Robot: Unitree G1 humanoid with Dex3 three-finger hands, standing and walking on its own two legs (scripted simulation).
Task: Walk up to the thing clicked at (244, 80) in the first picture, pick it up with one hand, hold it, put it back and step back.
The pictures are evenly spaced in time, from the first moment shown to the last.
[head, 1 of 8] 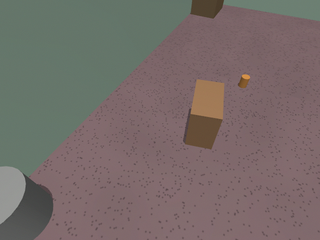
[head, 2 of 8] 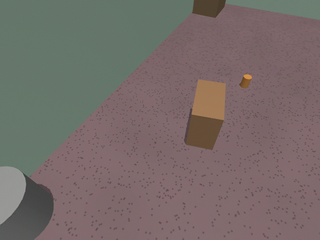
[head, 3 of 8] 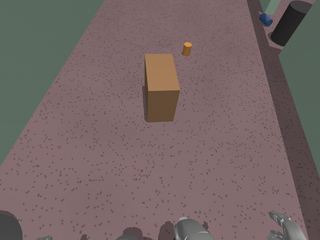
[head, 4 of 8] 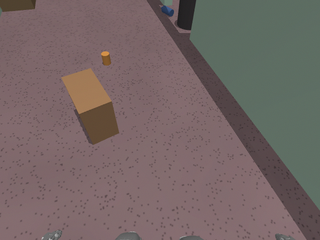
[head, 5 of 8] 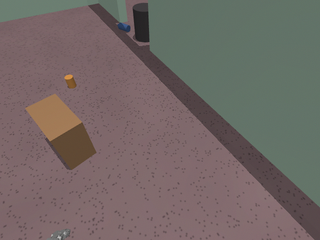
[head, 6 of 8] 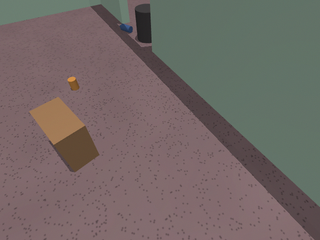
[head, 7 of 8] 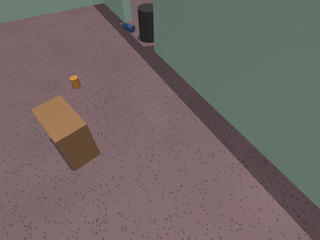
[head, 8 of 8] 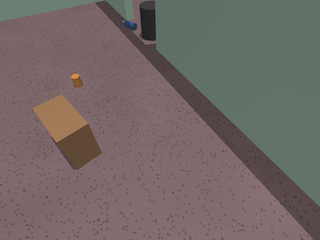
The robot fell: no
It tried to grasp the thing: no
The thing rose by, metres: 0.00
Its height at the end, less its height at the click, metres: +0.00
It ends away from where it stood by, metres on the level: 0.00
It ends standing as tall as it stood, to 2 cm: yes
